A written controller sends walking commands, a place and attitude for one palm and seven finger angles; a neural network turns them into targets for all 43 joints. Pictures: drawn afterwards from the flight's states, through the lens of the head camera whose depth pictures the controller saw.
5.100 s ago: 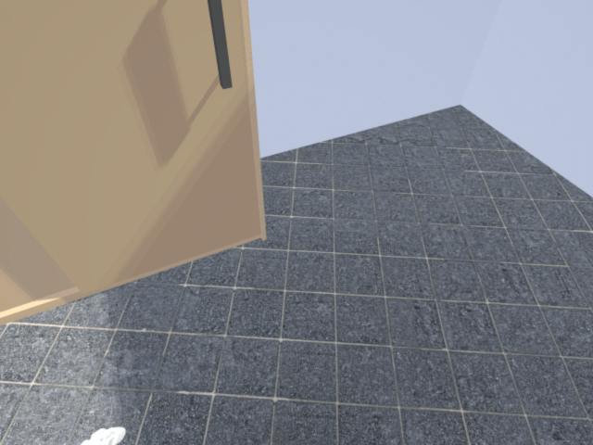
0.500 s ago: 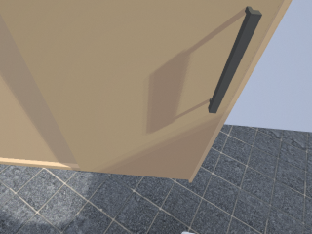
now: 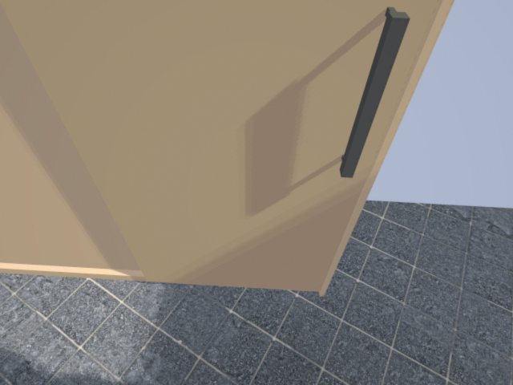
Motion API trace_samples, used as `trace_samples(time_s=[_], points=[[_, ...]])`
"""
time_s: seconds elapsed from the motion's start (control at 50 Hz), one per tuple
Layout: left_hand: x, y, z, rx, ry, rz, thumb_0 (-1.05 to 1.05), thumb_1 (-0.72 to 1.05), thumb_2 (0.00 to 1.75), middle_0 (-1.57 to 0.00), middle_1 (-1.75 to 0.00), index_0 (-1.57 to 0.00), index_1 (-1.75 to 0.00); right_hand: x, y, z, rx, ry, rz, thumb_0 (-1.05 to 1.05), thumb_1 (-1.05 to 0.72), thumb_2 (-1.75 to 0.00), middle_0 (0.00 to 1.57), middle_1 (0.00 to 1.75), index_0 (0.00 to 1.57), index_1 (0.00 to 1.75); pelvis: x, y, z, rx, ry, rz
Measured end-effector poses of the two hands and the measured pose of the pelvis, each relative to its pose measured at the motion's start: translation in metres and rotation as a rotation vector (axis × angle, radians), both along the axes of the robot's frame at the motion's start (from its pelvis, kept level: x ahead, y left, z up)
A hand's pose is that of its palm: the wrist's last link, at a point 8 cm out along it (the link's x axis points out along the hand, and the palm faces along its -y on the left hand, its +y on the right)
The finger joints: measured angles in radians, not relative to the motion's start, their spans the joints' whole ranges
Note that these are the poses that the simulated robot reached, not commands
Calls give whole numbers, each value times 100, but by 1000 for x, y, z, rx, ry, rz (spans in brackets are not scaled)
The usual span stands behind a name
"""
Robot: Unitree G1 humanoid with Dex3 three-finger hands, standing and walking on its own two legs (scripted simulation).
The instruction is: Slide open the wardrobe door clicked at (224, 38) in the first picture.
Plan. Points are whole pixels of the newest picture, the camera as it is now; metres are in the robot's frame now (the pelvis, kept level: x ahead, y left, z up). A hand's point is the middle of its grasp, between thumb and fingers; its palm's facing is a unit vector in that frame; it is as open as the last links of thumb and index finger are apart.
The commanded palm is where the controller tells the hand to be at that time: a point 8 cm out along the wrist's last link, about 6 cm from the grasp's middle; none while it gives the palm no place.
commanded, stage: come to a stop and stand still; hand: right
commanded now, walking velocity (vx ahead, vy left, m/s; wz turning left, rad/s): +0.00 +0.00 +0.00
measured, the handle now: (364, 105) +0.58 -0.17 +0.15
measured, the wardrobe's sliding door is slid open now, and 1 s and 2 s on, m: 0.00 0.00 0.00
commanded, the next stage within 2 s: look again from close up in 0.44 s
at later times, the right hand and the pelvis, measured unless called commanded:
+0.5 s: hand out of the picture +0.02 -0.20 -0.17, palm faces +0.04 +0.97 -0.22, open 7.4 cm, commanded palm none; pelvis +0.01 -0.02 -0.01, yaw +0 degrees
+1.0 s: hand out of the picture +0.03 -0.18 -0.18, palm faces +0.03 +0.98 -0.20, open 7.4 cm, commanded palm none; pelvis +0.01 +0.00 +0.00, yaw +0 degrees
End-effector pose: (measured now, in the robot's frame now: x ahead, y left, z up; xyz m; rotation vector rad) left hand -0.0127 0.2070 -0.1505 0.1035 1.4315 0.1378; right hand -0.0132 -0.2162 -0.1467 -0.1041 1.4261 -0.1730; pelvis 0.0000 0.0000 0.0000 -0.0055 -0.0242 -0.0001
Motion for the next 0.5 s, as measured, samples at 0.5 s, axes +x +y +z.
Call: trace_samples(time_s=[0.5], points=[[15,-12,-8,-15,-85,-33,1,91,90,-20,-30,-20,-30,27,-27,7,-53,-100,41,0,-90,-90,20,30,19,30,5,-17,-5,-9,-7,-5]])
